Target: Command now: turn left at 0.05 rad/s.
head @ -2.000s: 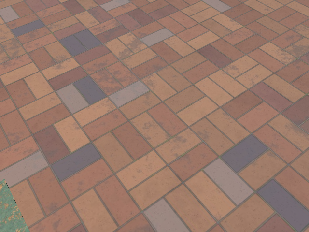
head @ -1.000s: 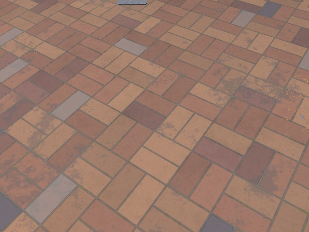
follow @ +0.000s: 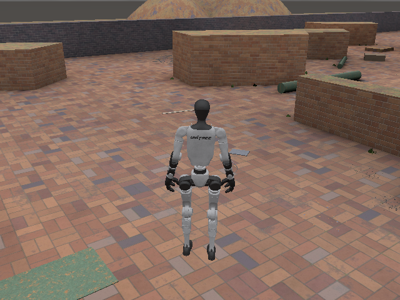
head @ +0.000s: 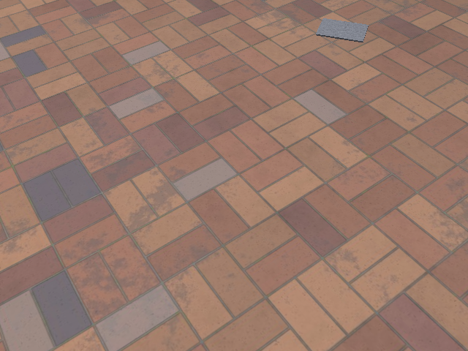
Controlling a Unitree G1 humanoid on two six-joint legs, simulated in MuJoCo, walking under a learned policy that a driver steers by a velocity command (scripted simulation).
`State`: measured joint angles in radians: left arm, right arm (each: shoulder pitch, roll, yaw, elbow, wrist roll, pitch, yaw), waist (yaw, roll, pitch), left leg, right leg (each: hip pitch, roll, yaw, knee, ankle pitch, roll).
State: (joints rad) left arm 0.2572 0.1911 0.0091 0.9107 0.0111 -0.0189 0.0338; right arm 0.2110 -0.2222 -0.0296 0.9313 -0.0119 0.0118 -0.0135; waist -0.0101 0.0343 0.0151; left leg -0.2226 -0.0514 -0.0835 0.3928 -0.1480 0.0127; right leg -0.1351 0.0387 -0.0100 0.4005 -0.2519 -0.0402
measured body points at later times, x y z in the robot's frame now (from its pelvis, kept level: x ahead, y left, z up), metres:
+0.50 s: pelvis +0.03 +0.00 +0.00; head +0.02 +0.00 +0.45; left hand +0.02 +0.25 -0.16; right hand +0.04 -0.25 -0.15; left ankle +0.03 +0.10 -0.73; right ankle -0.02 -0.09 -0.74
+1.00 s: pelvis +0.18 +0.06 +0.00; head +0.22 +0.06 +0.44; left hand +0.29 +0.28 -0.16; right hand +0.14 -0.17 -0.15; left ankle +0.10 +0.13 -0.74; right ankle +0.27 -0.05 -0.70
